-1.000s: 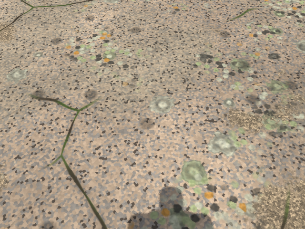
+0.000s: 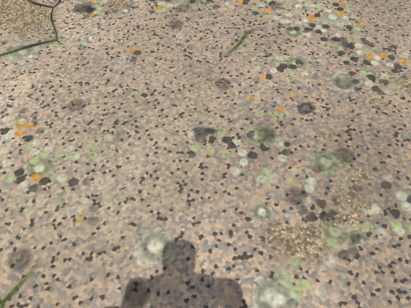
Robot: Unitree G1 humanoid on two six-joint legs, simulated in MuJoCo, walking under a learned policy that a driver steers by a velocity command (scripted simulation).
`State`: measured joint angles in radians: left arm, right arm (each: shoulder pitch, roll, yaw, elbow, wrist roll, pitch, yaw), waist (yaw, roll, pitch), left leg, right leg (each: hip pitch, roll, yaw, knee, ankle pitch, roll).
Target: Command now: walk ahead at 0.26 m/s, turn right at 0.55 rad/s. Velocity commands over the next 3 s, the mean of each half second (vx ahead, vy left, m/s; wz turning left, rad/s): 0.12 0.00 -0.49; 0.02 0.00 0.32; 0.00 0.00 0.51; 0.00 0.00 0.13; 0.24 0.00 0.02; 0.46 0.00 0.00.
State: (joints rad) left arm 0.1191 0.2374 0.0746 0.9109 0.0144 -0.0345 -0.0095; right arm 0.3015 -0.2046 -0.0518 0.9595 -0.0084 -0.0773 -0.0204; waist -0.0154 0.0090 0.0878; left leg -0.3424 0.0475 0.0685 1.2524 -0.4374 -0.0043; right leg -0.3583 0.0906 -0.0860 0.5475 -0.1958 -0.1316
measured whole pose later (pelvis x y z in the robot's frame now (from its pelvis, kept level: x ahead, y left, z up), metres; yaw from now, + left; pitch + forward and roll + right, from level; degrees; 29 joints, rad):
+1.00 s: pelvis +0.11 +0.01 +0.01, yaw +0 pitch +1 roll +0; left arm 0.19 0.29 0.03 0.84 0.02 0.02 0.05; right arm 0.20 -0.31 -0.09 0.83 -0.01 0.06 0.01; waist -0.02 0.03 0.05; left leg -0.39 -0.13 -0.21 0.58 -0.30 0.00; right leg -0.22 0.06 0.05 0.45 -0.23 -0.04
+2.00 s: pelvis +0.10 +0.04 +0.02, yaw +18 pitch -2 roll +0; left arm 0.23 0.22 0.00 0.99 0.01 0.01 0.03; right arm 0.20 -0.24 0.00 0.97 -0.01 0.01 -0.02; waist 0.00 0.01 0.04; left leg -0.12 -0.06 -0.01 0.37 -0.21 0.05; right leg -0.12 0.00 0.00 0.39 -0.24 0.00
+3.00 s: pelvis +0.44 +0.15 +0.01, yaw +19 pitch -1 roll -1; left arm 0.24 0.23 0.05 1.01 0.02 -0.08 -0.01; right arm 0.29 -0.21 -0.03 1.01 -0.03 -0.07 0.01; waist -0.01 0.02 0.06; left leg -0.40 0.03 -0.01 1.19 -0.30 0.09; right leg -0.24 0.09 -0.12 0.42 -0.17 -0.12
